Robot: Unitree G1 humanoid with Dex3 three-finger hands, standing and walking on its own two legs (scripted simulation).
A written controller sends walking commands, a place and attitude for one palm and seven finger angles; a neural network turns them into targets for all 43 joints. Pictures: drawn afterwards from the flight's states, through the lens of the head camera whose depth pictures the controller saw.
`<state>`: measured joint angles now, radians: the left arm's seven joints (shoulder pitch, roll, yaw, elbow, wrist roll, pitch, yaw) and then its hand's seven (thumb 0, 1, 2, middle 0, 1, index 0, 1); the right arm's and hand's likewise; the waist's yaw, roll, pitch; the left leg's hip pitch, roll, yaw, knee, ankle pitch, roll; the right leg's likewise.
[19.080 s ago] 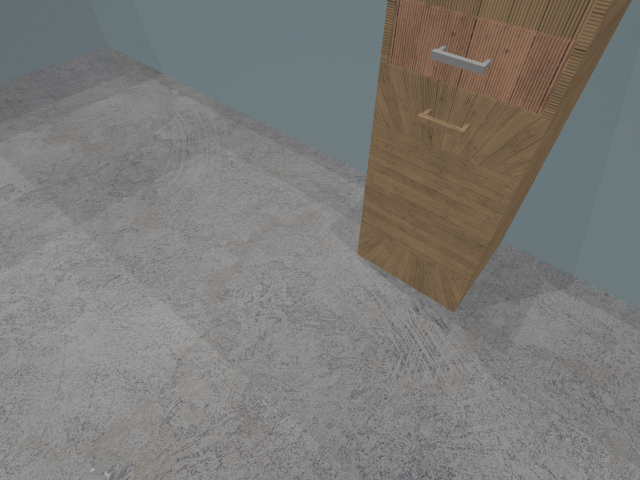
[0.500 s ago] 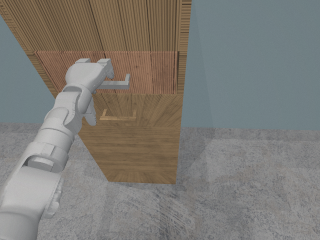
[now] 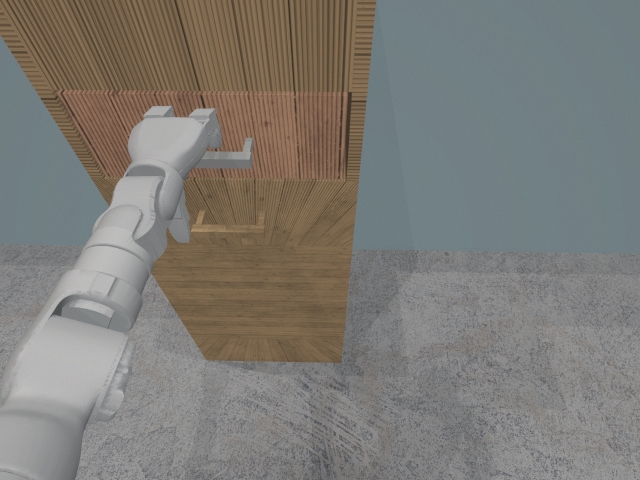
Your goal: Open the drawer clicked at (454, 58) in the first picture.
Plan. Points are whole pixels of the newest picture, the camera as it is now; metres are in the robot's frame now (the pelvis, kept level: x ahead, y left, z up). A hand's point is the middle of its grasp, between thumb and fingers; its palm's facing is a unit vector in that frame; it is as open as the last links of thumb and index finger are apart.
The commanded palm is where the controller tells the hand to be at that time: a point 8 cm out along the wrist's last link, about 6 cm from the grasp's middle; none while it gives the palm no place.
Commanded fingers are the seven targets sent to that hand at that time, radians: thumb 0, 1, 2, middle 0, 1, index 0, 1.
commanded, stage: lower the fingers behind the handle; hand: left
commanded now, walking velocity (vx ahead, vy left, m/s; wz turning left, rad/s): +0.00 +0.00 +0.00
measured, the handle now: (209, 151) +0.53 +0.16 +0.12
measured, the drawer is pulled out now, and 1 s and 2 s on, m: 0.00 0.00 0.00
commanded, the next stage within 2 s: lift the fingers back up to retry in 0.28 s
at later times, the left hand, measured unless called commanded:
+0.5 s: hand (184, 176) +0.47 +0.18 +0.12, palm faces +0.00 -0.02 -1.00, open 13.8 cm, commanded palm +0.45 +0.18 +0.17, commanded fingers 0.00 -0.50 0.30 -0.30 -1.20 -0.30 -1.20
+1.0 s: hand (181, 139) +0.48 +0.18 +0.18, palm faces +0.06 -0.03 -1.00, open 13.7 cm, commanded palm +0.45 +0.18 +0.24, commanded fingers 0.00 -0.50 0.30 -0.30 -1.20 -0.30 -1.20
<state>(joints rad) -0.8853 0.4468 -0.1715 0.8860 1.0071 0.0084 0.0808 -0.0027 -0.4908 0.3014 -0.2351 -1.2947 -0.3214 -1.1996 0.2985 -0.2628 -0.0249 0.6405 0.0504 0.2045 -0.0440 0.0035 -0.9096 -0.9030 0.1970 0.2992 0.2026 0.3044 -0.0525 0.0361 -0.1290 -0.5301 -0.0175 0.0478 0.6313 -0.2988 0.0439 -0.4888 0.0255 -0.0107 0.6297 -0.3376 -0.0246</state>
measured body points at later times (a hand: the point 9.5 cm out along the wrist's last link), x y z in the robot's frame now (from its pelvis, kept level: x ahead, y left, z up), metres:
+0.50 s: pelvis -0.01 +0.00 +0.00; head +0.04 -0.01 +0.45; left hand +0.47 +0.18 +0.18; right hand +0.04 -0.26 -0.13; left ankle +0.00 +0.09 -0.72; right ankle -0.02 -0.10 -0.72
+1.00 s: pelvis +0.02 +0.00 +0.01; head +0.04 -0.03 +0.46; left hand +0.47 +0.17 +0.23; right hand +0.11 -0.25 -0.13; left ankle +0.00 +0.09 -0.72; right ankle -0.02 -0.10 -0.72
